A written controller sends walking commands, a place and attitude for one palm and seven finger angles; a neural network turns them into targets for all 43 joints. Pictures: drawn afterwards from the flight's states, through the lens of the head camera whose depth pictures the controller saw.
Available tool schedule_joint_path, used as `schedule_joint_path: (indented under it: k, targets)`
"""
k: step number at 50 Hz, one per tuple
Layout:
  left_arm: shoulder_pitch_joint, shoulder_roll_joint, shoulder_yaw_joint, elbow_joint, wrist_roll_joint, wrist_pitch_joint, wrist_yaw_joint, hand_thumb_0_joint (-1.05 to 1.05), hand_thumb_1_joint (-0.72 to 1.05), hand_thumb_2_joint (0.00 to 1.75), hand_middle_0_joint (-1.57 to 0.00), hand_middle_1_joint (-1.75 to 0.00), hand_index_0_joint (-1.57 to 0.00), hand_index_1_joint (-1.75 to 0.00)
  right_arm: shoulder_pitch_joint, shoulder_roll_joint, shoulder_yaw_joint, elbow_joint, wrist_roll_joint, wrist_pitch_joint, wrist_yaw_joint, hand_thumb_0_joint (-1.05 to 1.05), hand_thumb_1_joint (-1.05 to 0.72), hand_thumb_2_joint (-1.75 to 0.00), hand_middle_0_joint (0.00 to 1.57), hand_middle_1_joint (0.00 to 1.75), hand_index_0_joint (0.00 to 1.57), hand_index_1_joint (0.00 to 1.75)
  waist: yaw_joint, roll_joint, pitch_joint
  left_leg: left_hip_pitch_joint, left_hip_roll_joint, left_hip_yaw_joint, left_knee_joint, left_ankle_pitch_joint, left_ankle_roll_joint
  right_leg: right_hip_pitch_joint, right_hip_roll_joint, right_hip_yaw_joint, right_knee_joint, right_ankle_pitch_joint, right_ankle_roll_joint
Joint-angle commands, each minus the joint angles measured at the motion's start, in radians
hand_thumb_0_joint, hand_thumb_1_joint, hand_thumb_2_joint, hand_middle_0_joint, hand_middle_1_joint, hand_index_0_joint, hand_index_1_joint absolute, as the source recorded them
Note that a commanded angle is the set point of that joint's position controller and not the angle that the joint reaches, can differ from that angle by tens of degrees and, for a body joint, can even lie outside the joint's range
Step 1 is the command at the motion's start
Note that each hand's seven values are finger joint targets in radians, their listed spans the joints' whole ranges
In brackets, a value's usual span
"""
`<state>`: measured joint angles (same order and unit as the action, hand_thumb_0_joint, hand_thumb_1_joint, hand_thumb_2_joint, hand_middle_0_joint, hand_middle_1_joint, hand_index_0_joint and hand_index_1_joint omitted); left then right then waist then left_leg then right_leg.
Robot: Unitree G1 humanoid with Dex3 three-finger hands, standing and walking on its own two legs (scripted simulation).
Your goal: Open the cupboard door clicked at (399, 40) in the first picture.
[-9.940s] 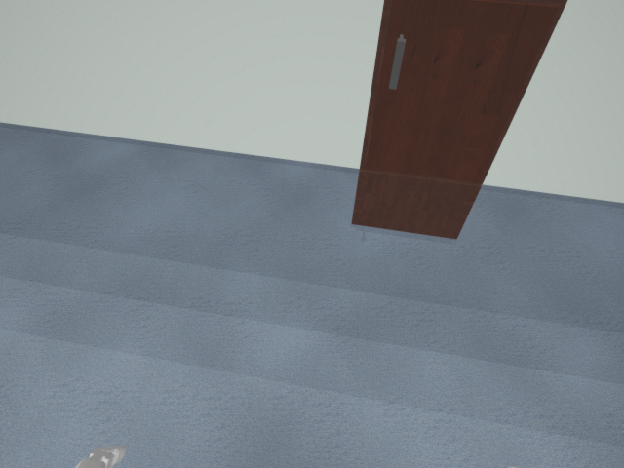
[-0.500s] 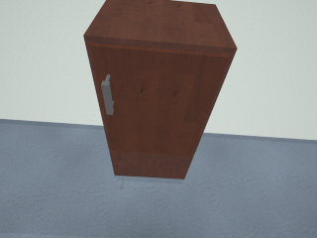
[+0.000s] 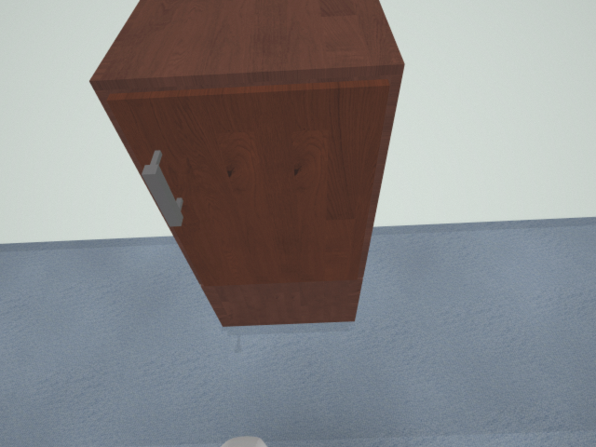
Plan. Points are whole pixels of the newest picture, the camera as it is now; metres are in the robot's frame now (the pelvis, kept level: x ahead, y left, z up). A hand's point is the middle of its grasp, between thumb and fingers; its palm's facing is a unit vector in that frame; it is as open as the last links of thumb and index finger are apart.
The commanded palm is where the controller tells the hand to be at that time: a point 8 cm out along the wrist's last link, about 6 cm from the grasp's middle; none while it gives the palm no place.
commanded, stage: come to a stop and stand still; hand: left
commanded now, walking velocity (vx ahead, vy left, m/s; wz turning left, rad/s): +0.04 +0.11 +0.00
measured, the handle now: (166, 189) +0.53 +0.28 +0.00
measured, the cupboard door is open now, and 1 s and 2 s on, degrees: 0 0 0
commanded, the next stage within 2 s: look again from close up in 1.66 s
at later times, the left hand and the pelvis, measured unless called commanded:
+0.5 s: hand out of the picture -0.03 +0.18 -0.17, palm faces +0.01 -0.98 -0.21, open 7.4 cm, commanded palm none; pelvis -0.02 +0.01 +0.00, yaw -1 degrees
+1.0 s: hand out of the picture +0.00 +0.20 -0.18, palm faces +0.05 -0.98 -0.18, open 7.3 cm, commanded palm none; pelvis -0.02 +0.03 +0.00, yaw -1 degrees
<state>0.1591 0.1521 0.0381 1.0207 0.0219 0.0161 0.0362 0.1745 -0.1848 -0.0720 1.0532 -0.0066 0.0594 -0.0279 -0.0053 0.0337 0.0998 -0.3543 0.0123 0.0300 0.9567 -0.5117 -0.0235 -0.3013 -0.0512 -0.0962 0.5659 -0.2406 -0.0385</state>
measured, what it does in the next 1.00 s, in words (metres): steps on the spot: left foot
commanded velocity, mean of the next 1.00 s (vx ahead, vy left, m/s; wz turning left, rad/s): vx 0.04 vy -0.02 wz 0.00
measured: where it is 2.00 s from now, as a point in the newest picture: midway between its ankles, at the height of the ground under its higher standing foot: outside the picture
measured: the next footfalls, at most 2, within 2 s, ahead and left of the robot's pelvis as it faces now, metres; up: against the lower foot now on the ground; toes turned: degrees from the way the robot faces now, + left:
left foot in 0.20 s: -0.02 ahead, +0.14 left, +0.00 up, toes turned +2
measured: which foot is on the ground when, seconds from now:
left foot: up 0.00-0.18, down 0.20-1.00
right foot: down 0.00-1.00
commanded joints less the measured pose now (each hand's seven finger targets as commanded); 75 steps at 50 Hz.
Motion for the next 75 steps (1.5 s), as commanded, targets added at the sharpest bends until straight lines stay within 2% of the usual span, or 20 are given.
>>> schedule_joint_path:
  k: [1, 4, 7, 8, 10, 12, 15, 20, 22, 23, 24, 26, 27, 31, 34, 36, 38, 40, 54, 75]
  targets:
    - [0.061, 0.201, 0.049, -0.056, 0.01, -0.01, 0.012, 0.0, 0.9, 0.9, -0.2, -0.3, -0.2, -0.3, 0.057, -0.045, -0.002, -0.049, -0.001, -0.013, 0.011, 0.0, -0.9, -0.9, 0.2, 0.3, 0.2, 0.3, 0.035, -0.194, -0.145, -0.025, 0.016, -0.028, -0.025, 0.005, -0.015, 0.142, -0.271, 0.246, -0.222, 0.418, -0.157]
    - [0.075, 0.211, 0.053, -0.052, 0.012, -0.008, 0.009, 0.0, 0.9, 0.9, -0.2, -0.3, -0.2, -0.3, 0.058, -0.036, 0.008, -0.053, -0.001, -0.027, 0.016, 0.0, -0.9, -0.9, 0.2, 0.3, 0.2, 0.3, 0.05, -0.206, -0.152, 0.028, 0.01, 0.0, -0.22, 0.03, -0.012, 0.155, -0.252, 0.264, -0.241, 0.266, -0.143]
    - [0.033, 0.194, 0.047, -0.044, 0.0, -0.004, 0.004, 0.0, 0.9, 0.9, -0.2, -0.3, -0.2, -0.3, 0.173, -0.021, 0.021, -0.011, -0.001, -0.045, 0.013, 0.0, -0.9, -0.9, 0.2, 0.3, 0.2, 0.3, -0.001, -0.206, -0.171, 0.231, -0.005, 0.024, -0.525, 0.22, 0.001, 0.062, -0.187, 0.223, -0.212, 0.053, -0.071]
    - [0.034, 0.161, 0.038, -0.043, -0.007, -0.004, 0.001, 0.0, 0.9, 0.9, -0.2, -0.3, -0.2, -0.3, 0.194, -0.035, 0.022, 0.002, -0.003, -0.055, 0.011, 0.0, -0.9, -0.9, 0.2, 0.3, 0.2, 0.3, -0.004, -0.132, -0.171, 0.302, 0.023, -0.016, -0.61, 0.258, 0.01, 0.012, -0.135, 0.187, -0.167, -0.042, -0.03]
    - [0.026, 0.077, 0.015, -0.056, -0.017, 0.002, -0.009, 0.0, 0.9, 0.9, -0.2, -0.3, -0.2, -0.3, 0.135, -0.123, 0.015, -0.026, -0.019, -0.064, 0.003, 0.0, -0.9, -0.9, 0.2, 0.3, 0.2, 0.3, 0.012, 0.162, -0.066, 0.131, 0.247, -0.277, -0.776, 0.107, 0.099, -0.043, -0.013, 0.054, -0.051, -0.101, 0.052]
    - [0.026, 0.082, 0.013, -0.025, 0.0, 0.002, -0.019, 0.0, 0.9, 0.9, -0.2, -0.3, -0.2, -0.3, 0.034, -0.117, 0.027, -0.038, -0.023, -0.063, 0.002, 0.0, -0.9, -0.9, 0.2, 0.3, 0.2, 0.3, 0.038, 0.128, 0.001, -0.054, 0.237, -0.251, -0.836, -0.057, 0.108, 0.099, -0.011, 0.044, -0.01, -0.036, 0.06]
    - [0.065, 0.073, 0.007, 0.013, 0.005, 0.004, -0.031, 0.0, 0.9, 0.9, -0.2, -0.3, -0.2, -0.3, 0.062, -0.106, 0.025, -0.023, -0.02, -0.067, -0.006, 0.0, -0.9, -0.9, 0.2, 0.3, 0.2, 0.3, 0.029, 0.155, 0.06, -0.02, 0.205, -0.204, -0.84, -0.08, 0.097, 0.057, 0.014, 0.031, 0.036, -0.038, 0.055]
    - [0.122, 0.061, -0.004, 0.045, 0.001, -0.02, -0.033, 0.0, 0.9, 0.9, -0.2, -0.3, -0.2, -0.3, 0.133, -0.089, 0.025, 0.005, -0.012, -0.073, -0.013, 0.0, -0.9, -0.9, 0.2, 0.3, 0.2, 0.3, 0.017, 0.07, 0.055, 0.126, 0.178, -0.152, -0.711, 0.165, 0.102, 0.033, 0.003, 0.045, -0.113, -0.003, 0.053]
    - [0.189, 0.089, -0.004, 0.078, -0.006, -0.038, -0.021, 0.0, 0.9, 0.9, -0.2, -0.3, -0.2, -0.3, 0.156, -0.051, 0.035, 0.015, -0.003, -0.083, -0.013, 0.0, -0.9, -0.9, 0.2, 0.3, 0.2, 0.3, 0.02, -0.005, -0.012, 0.134, 0.114, -0.065, -0.578, 0.383, 0.066, 0.147, -0.06, 0.125, -0.176, 0.195, 0.028]
    - [0.192, 0.21, -0.021, 0.019, 0.005, -0.035, -0.006, 0.0, 0.9, 0.9, -0.2, -0.3, -0.2, -0.3, 0.097, -0.112, 0.035, -0.053, -0.014, -0.061, 0.0, 0.0, -0.9, -0.9, 0.2, 0.3, 0.2, 0.3, 0.007, -0.065, 0.088, 0.063, 0.046, -0.043, -0.564, 0.233, 0.049, 0.06, -0.001, 0.122, -0.124, -0.023, 0.002]
    - [0.241, 0.135, -0.015, 0.034, -0.002, -0.04, -0.002, 0.0, 0.9, 0.9, -0.2, -0.3, -0.2, -0.3, 0.104, -0.108, 0.031, -0.066, -0.024, -0.076, -0.003, 0.0, -0.9, -0.9, 0.2, 0.3, 0.2, 0.3, 0.032, -0.092, -0.008, 0.052, 0.074, -0.027, -0.471, 0.223, 0.047, 0.058, -0.05, 0.167, -0.139, -0.049, -0.002]
    - [0.238, 0.141, -0.011, 0.026, 0.001, -0.055, 0.007, 0.0, 0.9, 0.9, -0.2, -0.3, -0.2, -0.3, 0.166, -0.037, 0.038, -0.049, -0.014, -0.079, -0.007, 0.0, -0.9, -0.9, 0.2, 0.3, 0.2, 0.3, 0.004, -0.237, -0.176, 0.067, 0.018, -0.005, -0.354, 0.183, 0.036, 0.179, -0.139, 0.271, -0.209, 0.118, -0.039]
    - [0.246, 0.133, -0.009, 0.015, 0.001, -0.059, 0.01, 0.0, 0.9, 0.9, -0.2, -0.3, -0.2, -0.3, 0.166, -0.03, 0.038, -0.051, -0.01, -0.078, -0.008, 0.0, -0.9, -0.9, 0.2, 0.3, 0.2, 0.3, 0.008, -0.245, -0.194, 0.049, 0.014, -0.012, -0.312, 0.14, 0.033, 0.193, -0.158, 0.289, -0.218, 0.186, -0.053]
    - [0.244, 0.12, -0.003, 0.002, 0.005, -0.058, 0.02, 0.0, 0.9, 0.9, -0.2, -0.3, -0.2, -0.3, 0.145, -0.01, 0.042, -0.056, -0.003, -0.08, -0.013, 0.0, -0.9, -0.9, 0.2, 0.3, 0.2, 0.3, 0.001, -0.115, -0.177, 0.026, 0.025, -0.005, -0.326, 0.154, 0.036, 0.242, -0.175, 0.235, -0.129, 0.581, -0.085]
    - [0.225, 0.092, -0.015, -0.003, -0.001, -0.047, 0.023, 0.0, 0.9, 0.9, -0.2, -0.3, -0.2, -0.3, 0.192, -0.012, 0.044, -0.026, -0.002, -0.081, -0.014, 0.0, -0.9, -0.9, 0.2, 0.3, 0.2, 0.3, -0.022, -0.102, -0.129, 0.144, 0.054, -0.019, -0.45, 0.373, 0.049, 0.153, -0.098, 0.133, -0.089, 0.502, -0.029]
    - [0.25, 0.08, -0.014, 0.002, -0.003, -0.042, 0.022, 0.0, 0.9, 0.9, -0.2, -0.3, -0.2, -0.3, 0.187, -0.039, 0.039, -0.014, -0.005, -0.083, -0.023, 0.0, -0.9, -0.9, 0.2, 0.3, 0.2, 0.3, -0.003, 0.013, -0.093, 0.176, 0.096, -0.036, -0.432, 0.598, 0.057, 0.115, -0.065, 0.104, -0.065, 0.465, -0.005]
    - [0.271, 0.091, -0.011, 0.009, -0.003, -0.042, 0.023, 0.0, 0.9, 0.9, -0.2, -0.3, -0.2, -0.3, 0.17, -0.033, 0.042, -0.019, -0.004, -0.08, -0.024, 0.0, -0.9, -0.9, 0.2, 0.3, 0.2, 0.3, 0.007, 0.053, -0.103, 0.178, 0.094, -0.017, -0.417, 0.643, 0.046, 0.15, -0.07, 0.102, -0.076, 0.515, -0.005]
    - [0.258, 0.1, -0.01, 0.01, -0.006, -0.041, 0.022, 0.0, 0.9, 0.9, -0.2, -0.3, -0.2, -0.3, 0.158, -0.041, 0.039, -0.023, -0.004, -0.074, -0.026, 0.0, -0.9, -0.9, 0.2, 0.3, 0.2, 0.3, 0.0, 0.0, -0.082, 0.156, 0.091, -0.02, -0.439, 0.554, 0.043, 0.155, -0.074, 0.108, -0.079, 0.509, -0.007]
    - [0.198, 0.1, -0.021, -0.01, -0.006, -0.025, 0.011, 0.0, 0.9, 0.9, -0.2, -0.3, -0.2, -0.3, 0.131, -0.075, 0.051, -0.017, -0.008, -0.078, -0.008, 0.0, -0.9, -0.9, 0.2, 0.3, 0.2, 0.3, 0.011, -0.019, 0.008, 0.102, 0.099, -0.065, -0.609, 0.309, 0.062, 0.123, -0.05, 0.11, -0.172, 0.108, 0.027]
    - [0.26, 0.041, -0.031, 0.044, -0.002, -0.024, 0.015, 0.0, 0.9, 0.9, -0.2, -0.3, -0.2, -0.3, 0.22, -0.052, 0.047, 0.045, -0.003, -0.076, -0.003, 0.0, -0.9, -0.9, 0.2, 0.3, 0.2, 0.3, 0.008, -0.015, 0.037, 0.035, 0.113, -0.116, -0.723, 0.102, 0.074, 0.109, -0.046, 0.092, -0.155, 0.066, 0.04]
